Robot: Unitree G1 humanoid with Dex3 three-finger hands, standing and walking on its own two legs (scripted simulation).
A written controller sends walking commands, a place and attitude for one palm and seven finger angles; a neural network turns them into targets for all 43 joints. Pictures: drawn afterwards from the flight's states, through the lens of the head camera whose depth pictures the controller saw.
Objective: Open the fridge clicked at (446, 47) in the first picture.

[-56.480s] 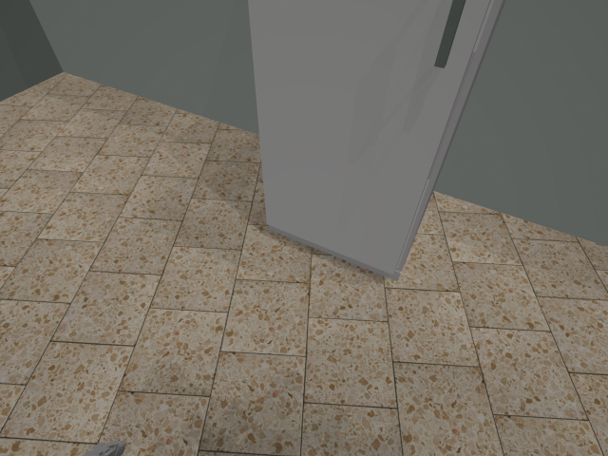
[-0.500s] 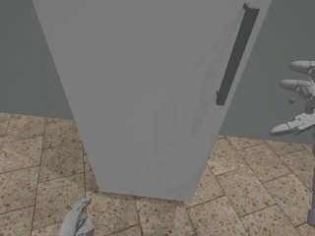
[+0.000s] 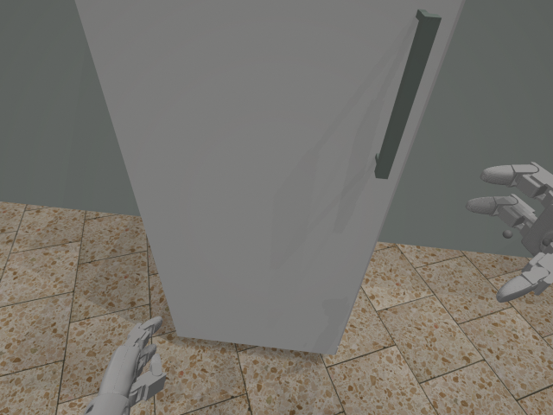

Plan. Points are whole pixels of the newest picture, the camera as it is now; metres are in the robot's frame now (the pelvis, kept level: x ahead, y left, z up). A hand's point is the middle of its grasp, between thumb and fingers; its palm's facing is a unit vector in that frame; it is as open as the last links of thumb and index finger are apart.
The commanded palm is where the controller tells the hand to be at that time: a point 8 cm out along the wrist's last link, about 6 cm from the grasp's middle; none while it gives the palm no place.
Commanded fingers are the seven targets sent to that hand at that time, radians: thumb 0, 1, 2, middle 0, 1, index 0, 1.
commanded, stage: draw the hand back to the body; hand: right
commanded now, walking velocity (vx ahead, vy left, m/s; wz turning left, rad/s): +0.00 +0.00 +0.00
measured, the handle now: (399, 102) +0.50 -0.18 +0.26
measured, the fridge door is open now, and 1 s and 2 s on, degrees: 0 0 0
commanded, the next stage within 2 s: step back with the hand held close in 1.04 s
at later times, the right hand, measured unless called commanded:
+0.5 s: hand (521, 263) +0.25 -0.28 +0.18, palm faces +0.44 +0.84 -0.32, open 10.4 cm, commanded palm +0.19 -0.31 +0.19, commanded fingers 0.00 -0.65 -0.78 0.21 0.45 0.21 0.45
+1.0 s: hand (524, 294) +0.22 -0.27 +0.17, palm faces +0.47 +0.81 -0.36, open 7.5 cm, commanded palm +0.16 -0.30 +0.18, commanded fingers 0.00 -0.90 -0.90 0.20 0.30 0.20 0.30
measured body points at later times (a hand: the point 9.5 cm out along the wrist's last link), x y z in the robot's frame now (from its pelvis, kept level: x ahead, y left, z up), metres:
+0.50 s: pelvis +0.04 -0.02 +0.01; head +0.01 -0.01 +0.46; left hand +0.22 +0.20 -0.07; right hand +0.22 -0.32 +0.20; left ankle +0.03 +0.10 -0.73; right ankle +0.00 -0.10 -0.73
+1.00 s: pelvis +0.03 +0.00 +0.01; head +0.00 +0.02 +0.46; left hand +0.23 +0.20 -0.07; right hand +0.19 -0.31 +0.19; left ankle +0.03 +0.10 -0.73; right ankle +0.00 -0.10 -0.73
